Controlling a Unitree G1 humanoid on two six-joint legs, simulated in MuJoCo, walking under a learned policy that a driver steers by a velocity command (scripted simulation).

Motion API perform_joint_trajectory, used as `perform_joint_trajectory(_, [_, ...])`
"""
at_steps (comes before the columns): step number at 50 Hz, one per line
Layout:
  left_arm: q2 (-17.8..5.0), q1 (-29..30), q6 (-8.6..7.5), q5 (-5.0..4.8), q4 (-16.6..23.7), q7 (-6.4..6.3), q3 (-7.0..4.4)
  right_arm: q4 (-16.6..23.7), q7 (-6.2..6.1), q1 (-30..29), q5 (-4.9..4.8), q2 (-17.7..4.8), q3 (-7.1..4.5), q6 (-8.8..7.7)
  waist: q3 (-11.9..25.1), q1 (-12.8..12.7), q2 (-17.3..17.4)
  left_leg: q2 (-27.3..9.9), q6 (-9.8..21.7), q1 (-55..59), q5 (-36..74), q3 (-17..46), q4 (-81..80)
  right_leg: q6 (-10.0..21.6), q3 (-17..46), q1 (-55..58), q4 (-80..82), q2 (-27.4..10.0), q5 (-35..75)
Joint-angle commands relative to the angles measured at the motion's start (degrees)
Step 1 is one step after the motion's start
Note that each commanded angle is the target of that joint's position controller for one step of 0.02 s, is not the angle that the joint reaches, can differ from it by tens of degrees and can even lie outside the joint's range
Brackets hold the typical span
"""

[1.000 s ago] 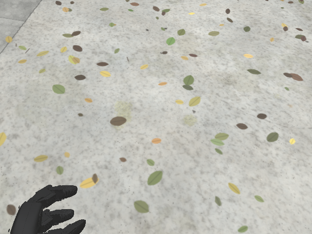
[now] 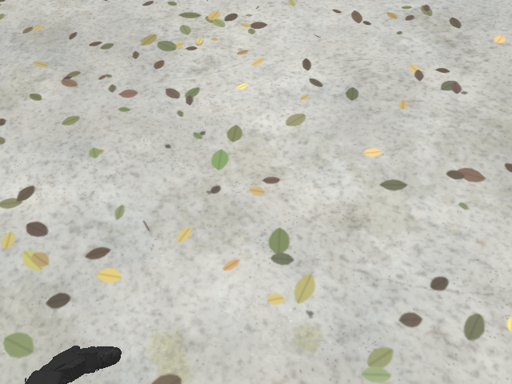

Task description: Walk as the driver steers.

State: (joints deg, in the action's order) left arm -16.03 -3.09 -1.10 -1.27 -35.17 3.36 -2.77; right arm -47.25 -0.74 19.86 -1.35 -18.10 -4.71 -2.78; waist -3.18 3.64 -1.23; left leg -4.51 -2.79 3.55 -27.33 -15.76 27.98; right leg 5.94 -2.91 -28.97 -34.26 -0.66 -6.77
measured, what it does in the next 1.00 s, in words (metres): walks ahead, turning right: left foot, then right foot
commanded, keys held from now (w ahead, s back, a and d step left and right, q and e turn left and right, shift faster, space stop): w+e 0.38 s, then w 0.48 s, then w+q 0.14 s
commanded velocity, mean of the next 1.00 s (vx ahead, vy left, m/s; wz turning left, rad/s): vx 0.50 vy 0.00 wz -0.33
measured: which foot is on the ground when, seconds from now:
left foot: down 0.00-0.00, up 0.02-0.46, down 0.48-0.98, up 1.00-1.00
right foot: down 0.00-0.50, up 0.52-0.96, down 0.98-1.00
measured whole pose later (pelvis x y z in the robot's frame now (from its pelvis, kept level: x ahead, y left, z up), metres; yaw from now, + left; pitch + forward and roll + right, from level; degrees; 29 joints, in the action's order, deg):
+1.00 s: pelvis +0.53 -0.10 +0.01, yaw -17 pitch +2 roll +1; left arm -14.9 -0.9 -5.1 0.0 -36.0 1.7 -1.5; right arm -49.8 0.1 24.4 -1.0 -17.6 -2.8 -2.8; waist -1.7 5.6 0.1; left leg -0.4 0.0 -3.2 -25.7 1.9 31.8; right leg 2.2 -0.3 -26.3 -29.5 -0.7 -3.8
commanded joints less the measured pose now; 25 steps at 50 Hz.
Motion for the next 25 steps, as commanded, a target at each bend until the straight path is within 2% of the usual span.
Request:
perform_joint_trajectory(1, [-20.5, -19.1, 0.15, -0.62, -1.0, -1.88, -6.77, 8.6, 0.02, 2.6, 2.74, -0.7, 1.02, -1.88, 17.4, -5.7, -14.8, 4.9, 0.7, -42.4, -5.7, 7.8, 46.7, 16.2, 38.9, 50.1, 8.3, -14.8, -10.4])
perform_joint_trajectory(2, [-16.1, -20.4, -0.95, -0.24, 1.0, -1.47, -5.40, 9.2, 0.72, -2.9, 0.76, -5.4, 0.60, -3.96, 24.2, -10.3, -7.6, 5.5, 1.4, -48.1, -7.5, 21.1, 52.5, 18.2, 51.4, 52.3, 16.9, -18.7, -17.9])
perform_joint_trajectory(3, [-12.7, -18.7, -1.87, 0.18, 0.0, -1.24, -4.43, 10.9, 1.09, -8.2, -1.30, -8.0, -0.12, -4.89, 15.6, -10.7, -4.5, 2.9, 2.4, -52.3, -1.4, 21.1, 51.1, 15.2, 43.0, 46.9, 18.3, -17.2, -14.0])
perform_joint_trajectory(4, [-11.2, -15.7, -2.29, -0.03, 0.0, -1.28, -3.93, 10.9, 0.77, -8.7, -0.64, -7.3, 0.23, -5.44, 10.6, -8.1, -0.9, 0.5, 3.1, -50.2, 3.7, 20.8, 46.1, 13.2, 35.8, 38.7, 18.0, -14.5, -8.0])
perform_joint_trajectory(5, [-9.5, -11.9, -2.34, 0.10, 0.5, -1.44, -3.40, 10.2, 0.33, -8.5, 1.03, -7.4, 0.01, -5.50, 7.7, -5.7, 0.5, -1.3, 2.7, -46.4, 6.6, 20.8, 41.3, 11.6, 30.4, 31.3, 18.0, -12.2, -1.1])
perform_joint_trajectory(6, [-8.1, -9.8, -2.42, 0.81, 1.4, -1.72, -2.86, 9.9, 0.32, -7.4, 1.71, -7.7, -0.32, -4.98, 6.9, -3.8, -0.6, -2.3, 2.3, -42.3, 8.8, 21.3, 38.8, 11.1, 27.1, 26.4, 19.1, -10.5, 4.2])
perform_joint_trajectory(7, [-8.1, -9.0, -2.48, 1.11, 1.6, -1.93, -2.82, 9.9, 0.43, -6.8, 1.96, -7.5, -0.37, -4.33, 6.6, -2.8, -1.3, -2.3, 1.6, -40.0, 9.9, 21.0, 37.0, 11.4, 25.9, 23.5, 20.2, -9.9, 7.4])
perform_joint_trajectory(10, [-9.5, -10.5, -2.78, 0.67, 0.2, -2.96, -3.20, 10.4, 0.38, -8.5, 2.48, -4.8, 0.39, -2.97, 4.9, -2.7, -0.4, -1.3, -0.9, -38.8, 13.9, 19.2, 29.4, 11.4, 20.7, 17.6, 21.3, -7.9, 14.0])
perform_joint_trajectory(14, [-10.5, -13.7, -2.12, 0.04, -1.6, -4.05, -3.48, 12.5, 0.91, -17.7, 2.12, -2.2, 1.63, -3.11, 2.9, -6.2, -2.5, 1.9, -1.9, -35.5, 28.8, 18.6, 11.5, 7.6, 17.1, 14.7, 20.4, -4.0, 7.8])
perform_joint_trajectory(17, [-11.0, -16.7, -1.66, -0.29, -3.0, -4.31, -3.64, 13.7, 1.76, -22.3, 1.15, -2.9, 1.57, -3.72, 2.4, -8.1, -3.3, 4.0, -1.4, -32.1, 32.5, 19.1, 4.5, 6.6, 20.2, 15.5, 18.9, -5.0, 2.9])
perform_joint_trajectory(19, [-10.4, -17.7, -1.34, -0.49, -3.6, -4.46, -3.52, 14.0, 2.20, -22.7, 0.92, -4.4, 0.99, -4.13, 2.5, -7.8, -3.9, 4.3, -0.3, -31.3, 30.3, 20.7, 1.3, 5.8, 23.7, 19.0, 15.8, -6.3, 0.9])
perform_joint_trajectory(21, [-10.0, -17.4, -1.14, -0.11, -4.1, -4.60, -3.47, 13.3, 2.49, -20.3, 0.87, -5.5, 0.44, -4.53, 2.8, -6.5, -5.7, 3.7, 1.4, -29.4, 26.6, 20.6, 0.5, 5.0, 25.7, 22.1, 12.9, -8.2, 2.2])
perform_joint_trajectory(22, [-9.5, -17.0, -0.98, 0.03, -4.3, -4.55, -3.35, 12.6, 2.43, -17.5, 0.99, -5.8, 0.11, -4.76, 3.3, -5.0, -6.3, 3.9, 2.7, -26.0, 25.4, 19.4, -0.8, 4.3, 25.8, 22.5, 10.8, -8.0, 4.6])
perform_joint_trajectory(23, [-7.9, -17.0, -0.96, 0.27, -4.3, -4.37, -2.81, 11.3, 2.12, -12.8, 1.45, -6.8, -0.64, -4.99, 5.7, -2.7, -5.9, 4.1, 4.4, -18.7, 25.1, 18.3, -2.8, 3.0, 24.3, 22.1, 5.7, -5.6, 9.4])
perform_joint_trajectory(24, [-5.1, -17.2, -1.09, 0.95, -3.7, -4.09, -1.65, 10.6, 1.76, -5.6, 2.35, -8.9, -1.32, -5.22, 12.8, 0.5, -2.5, -2.4, 8.0, -6.0, 24.4, 24.2, -1.2, 1.1, 21.1, 17.8, -7.2, -2.6, 6.5])
perform_joint_trajectory(25, [-1.8, -25.0, -1.63, -0.26, -3.1, -4.08, -0.55, 8.8, 1.75, 1.1, 3.14, -14.1, -2.74, -4.67, 21.0, -0.9, 12.7, -14.5, 17.5, 14.2, 14.3, 47.5, -3.9, -3.7, 13.4, -1.2, -27.2, 5.9, -11.2])
Velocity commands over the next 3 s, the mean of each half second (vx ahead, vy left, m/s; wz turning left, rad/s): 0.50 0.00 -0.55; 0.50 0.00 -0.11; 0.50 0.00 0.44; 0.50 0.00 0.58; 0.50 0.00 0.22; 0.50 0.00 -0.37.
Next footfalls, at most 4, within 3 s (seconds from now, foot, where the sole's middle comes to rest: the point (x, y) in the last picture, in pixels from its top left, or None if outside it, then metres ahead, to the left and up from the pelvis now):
0.48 left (230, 378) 0.46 0.08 -0.75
0.98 right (349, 305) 0.63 -0.25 -0.75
1.50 left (266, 212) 0.95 -0.05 -0.75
1.98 right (309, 140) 1.25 -0.22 -0.75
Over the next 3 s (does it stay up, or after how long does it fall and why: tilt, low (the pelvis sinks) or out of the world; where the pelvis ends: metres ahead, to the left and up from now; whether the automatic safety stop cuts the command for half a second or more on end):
stays up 1.57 0.03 0.00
